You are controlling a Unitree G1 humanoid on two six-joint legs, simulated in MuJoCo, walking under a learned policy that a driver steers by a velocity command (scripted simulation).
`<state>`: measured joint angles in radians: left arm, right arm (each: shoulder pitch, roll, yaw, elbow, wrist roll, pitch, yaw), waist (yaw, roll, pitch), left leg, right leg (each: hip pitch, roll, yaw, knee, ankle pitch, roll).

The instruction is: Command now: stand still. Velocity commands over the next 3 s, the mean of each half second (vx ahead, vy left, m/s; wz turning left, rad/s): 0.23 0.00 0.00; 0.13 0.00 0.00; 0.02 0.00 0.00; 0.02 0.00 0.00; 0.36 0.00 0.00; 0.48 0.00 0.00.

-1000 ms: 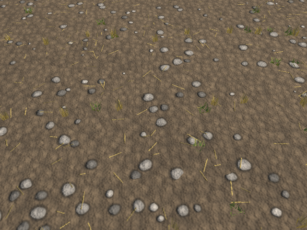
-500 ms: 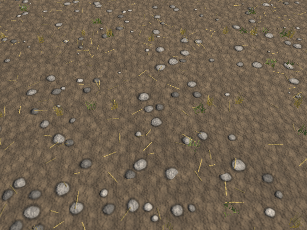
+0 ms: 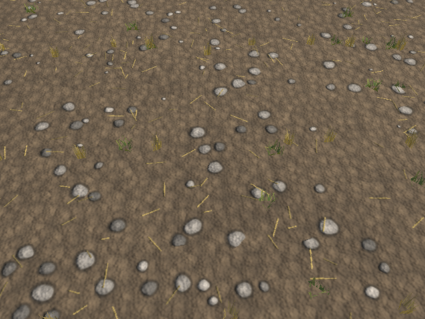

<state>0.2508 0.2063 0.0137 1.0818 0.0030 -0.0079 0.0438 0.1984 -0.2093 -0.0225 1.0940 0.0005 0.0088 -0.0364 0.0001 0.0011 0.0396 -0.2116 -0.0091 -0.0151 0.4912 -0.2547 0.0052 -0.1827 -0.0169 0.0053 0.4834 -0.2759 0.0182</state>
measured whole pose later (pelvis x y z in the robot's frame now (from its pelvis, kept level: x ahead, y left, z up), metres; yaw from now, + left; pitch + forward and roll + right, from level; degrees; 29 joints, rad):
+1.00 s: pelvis +0.25 -0.01 -0.01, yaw -2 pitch +0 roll +2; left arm 0.21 0.21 0.03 1.00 0.01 0.00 0.05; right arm 0.13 -0.21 -0.02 1.00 -0.01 -0.03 -0.01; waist 0.00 -0.03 0.02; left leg -0.33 -0.07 0.08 0.45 -0.13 0.07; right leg -0.33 -0.07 0.03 0.61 -0.30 0.02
